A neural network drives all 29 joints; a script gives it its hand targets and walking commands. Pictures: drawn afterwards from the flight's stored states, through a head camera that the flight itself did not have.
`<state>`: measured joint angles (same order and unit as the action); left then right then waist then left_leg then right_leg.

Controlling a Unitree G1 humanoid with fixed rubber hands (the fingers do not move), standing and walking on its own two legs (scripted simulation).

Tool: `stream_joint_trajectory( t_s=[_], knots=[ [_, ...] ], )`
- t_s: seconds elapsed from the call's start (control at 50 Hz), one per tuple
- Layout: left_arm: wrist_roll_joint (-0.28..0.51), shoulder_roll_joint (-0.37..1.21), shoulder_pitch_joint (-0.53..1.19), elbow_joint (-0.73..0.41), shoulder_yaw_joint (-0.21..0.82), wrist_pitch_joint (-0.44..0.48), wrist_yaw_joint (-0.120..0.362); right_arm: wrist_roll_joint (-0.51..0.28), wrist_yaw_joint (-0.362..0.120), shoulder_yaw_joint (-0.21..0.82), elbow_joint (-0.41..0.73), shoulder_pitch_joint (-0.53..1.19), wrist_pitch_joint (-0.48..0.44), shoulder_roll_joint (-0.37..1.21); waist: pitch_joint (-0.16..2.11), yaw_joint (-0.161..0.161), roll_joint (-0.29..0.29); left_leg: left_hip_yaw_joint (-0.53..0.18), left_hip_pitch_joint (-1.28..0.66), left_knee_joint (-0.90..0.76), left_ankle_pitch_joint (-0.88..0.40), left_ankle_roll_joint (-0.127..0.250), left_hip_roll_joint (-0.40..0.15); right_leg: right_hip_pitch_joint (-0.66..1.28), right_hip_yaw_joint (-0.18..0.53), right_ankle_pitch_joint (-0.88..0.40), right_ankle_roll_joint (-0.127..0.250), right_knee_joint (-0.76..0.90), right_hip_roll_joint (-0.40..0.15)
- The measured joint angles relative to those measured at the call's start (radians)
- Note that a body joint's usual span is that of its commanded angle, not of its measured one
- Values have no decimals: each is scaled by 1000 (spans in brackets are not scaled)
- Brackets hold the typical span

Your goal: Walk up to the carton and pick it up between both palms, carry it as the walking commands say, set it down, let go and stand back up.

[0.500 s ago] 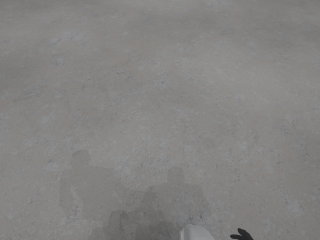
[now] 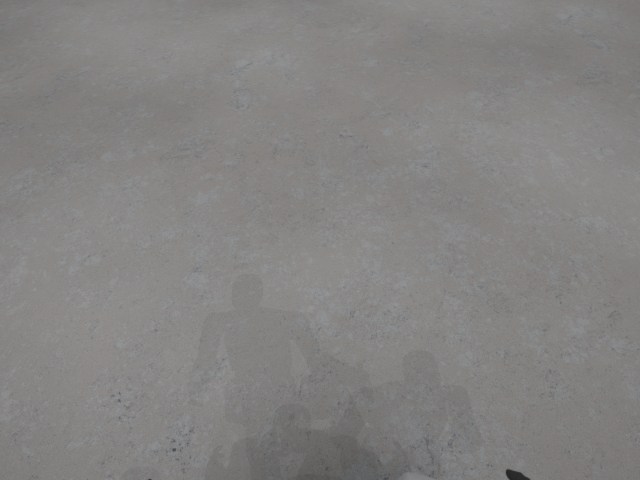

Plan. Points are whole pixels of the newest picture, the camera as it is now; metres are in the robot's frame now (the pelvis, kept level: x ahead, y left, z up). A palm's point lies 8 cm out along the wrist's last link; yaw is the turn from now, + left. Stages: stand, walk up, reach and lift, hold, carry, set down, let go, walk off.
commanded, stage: walk up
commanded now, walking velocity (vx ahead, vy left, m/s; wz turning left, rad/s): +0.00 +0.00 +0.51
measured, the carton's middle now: out of the picture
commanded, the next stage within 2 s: none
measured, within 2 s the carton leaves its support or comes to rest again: neither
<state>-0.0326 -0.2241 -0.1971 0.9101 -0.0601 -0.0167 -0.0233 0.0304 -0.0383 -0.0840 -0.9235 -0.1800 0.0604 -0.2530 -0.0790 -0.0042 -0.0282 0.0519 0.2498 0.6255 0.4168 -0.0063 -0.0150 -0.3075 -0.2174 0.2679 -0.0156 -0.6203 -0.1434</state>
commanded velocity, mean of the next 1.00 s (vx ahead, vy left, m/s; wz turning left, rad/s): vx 0.00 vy -0.01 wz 0.50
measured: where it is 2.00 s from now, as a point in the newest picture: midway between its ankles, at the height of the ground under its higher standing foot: outside the picture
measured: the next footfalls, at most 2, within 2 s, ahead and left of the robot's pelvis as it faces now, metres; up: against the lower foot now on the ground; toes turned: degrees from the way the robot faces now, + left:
right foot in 0.38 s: +0.03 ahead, -0.12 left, +0.00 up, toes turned +8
left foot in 0.74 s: -0.05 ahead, +0.13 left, +0.00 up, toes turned +27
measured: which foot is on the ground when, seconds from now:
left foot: down 0.00-0.38, up 0.40-0.72, down 0.74-1.00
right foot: down 0.00-0.00, up 0.02-0.36, down 0.38-0.74, up 0.76-1.00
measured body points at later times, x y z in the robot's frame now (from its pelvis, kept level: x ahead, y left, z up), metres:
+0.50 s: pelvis -0.04 -0.02 +0.01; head -0.01 -0.04 +0.46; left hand +0.00 +0.24 -0.11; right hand +0.06 -0.26 -0.15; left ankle -0.05 +0.10 -0.67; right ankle -0.01 -0.13 -0.73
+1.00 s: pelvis -0.08 +0.01 +0.00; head -0.05 +0.03 +0.45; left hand -0.12 +0.28 -0.14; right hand +0.12 -0.16 -0.14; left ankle -0.08 +0.11 -0.73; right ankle -0.01 -0.11 -0.69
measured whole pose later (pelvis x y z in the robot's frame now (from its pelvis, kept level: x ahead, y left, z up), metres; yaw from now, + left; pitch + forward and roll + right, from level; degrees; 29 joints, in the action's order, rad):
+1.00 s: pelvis -0.08 +0.01 +0.00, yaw +28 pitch -1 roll +1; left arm 0.01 -0.23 -0.16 0.91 -0.06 -0.04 -0.02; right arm 0.03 0.01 -0.06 -0.91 -0.16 0.02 -0.18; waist -0.08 0.01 0.03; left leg 0.01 0.33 0.58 0.24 0.05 0.06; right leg -0.41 -0.03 0.47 -0.07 -0.90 -0.08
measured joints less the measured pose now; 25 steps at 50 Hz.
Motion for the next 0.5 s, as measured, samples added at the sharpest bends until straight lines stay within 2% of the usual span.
stream_joint_trajectory(
  t_s=[0.02, 0.04, 0.08, 0.16, 0.22, 0.32, 0.36, 0.4, 0.42, 0.46, 0.5],
  knots=[
    [-2, -12, -7, 4, -5, -6, 0, 2, 2, -1, 9, 8, -9, 8, -6, -2, 26, 4, 0, -24, -88, 14, 18, -22, 8, 37, -12, -47, -22],
    [-1, -20, -16, 9, -8, -16, -2, 1, 5, 1, 22, 13, -19, 16, -10, -7, 45, 7, 11, -11, -106, 27, 29, -53, 36, 121, -28, -114, -24],
    [7, -33, -22, 22, -8, -39, -3, -6, 15, 2, 36, 16, -37, 31, -22, -12, 60, 0, 19, 0, -100, 41, 34, -112, 113, 215, -48, -270, 12],
    [10, -47, -20, 32, -4, -42, 7, -10, 39, 8, 33, 8, -37, 57, -26, -16, 81, -21, 7, -43, -128, 46, 44, -153, 181, 162, -59, -393, 54],
    [14, -43, -7, 23, 5, -39, 8, -13, 43, 12, 23, 1, -35, 68, -19, -10, 77, -43, 16, -59, -149, 45, 48, -136, 199, 151, -59, -353, 75],
    [36, -21, 36, -2, 27, -22, -4, -12, 41, 19, 0, -12, -29, 66, -7, 14, 56, -87, 52, -60, -177, 33, 66, -52, 225, 157, -44, -179, 106],
    [45, -12, 45, -14, 39, -10, -10, -14, 39, 22, -12, -18, -24, 60, 1, 23, 47, -105, 69, -54, -185, 24, 79, 14, 221, 131, -33, -51, 112],
    [46, 14, 50, -16, 47, 4, -14, -19, 40, 20, -30, -19, -18, 38, -5, 29, 0, -136, 83, -27, -168, 10, 72, 54, 192, 45, -1, 35, 129],
    [40, 24, 44, -20, 48, 7, -12, -20, 40, 20, -38, -22, -14, 30, -2, 33, -15, -139, 100, 16, -103, -1, 73, 60, 178, 32, 12, 44, 128],
    [28, 36, 31, -25, 46, 5, -10, -11, 36, 16, -49, -24, -8, 21, 2, 31, -21, -98, 156, 183, 9, -22, 68, 71, 157, 20, 23, 68, 110],
    [24, 45, 15, -19, 43, 3, -13, -6, 26, 9, -56, -23, -8, 8, 3, 27, -31, -67, 191, 318, 20, -33, 50, 94, 137, 2, 23, 108, 98]
  ],
)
